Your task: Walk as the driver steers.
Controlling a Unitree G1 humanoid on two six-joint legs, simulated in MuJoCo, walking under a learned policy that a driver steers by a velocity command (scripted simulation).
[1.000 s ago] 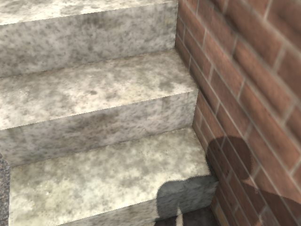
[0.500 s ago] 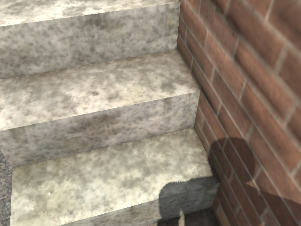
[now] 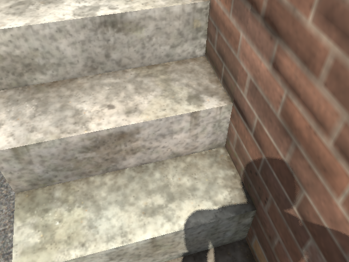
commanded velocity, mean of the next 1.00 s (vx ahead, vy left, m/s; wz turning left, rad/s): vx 0.00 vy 0.00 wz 0.00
